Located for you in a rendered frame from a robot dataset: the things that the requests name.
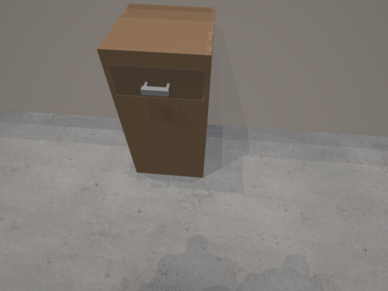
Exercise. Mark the handle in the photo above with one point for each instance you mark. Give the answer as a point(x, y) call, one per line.
point(155, 91)

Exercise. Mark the cabinet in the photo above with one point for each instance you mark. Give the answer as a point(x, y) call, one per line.
point(165, 136)

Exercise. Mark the drawer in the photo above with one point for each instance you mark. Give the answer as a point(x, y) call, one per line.
point(184, 83)

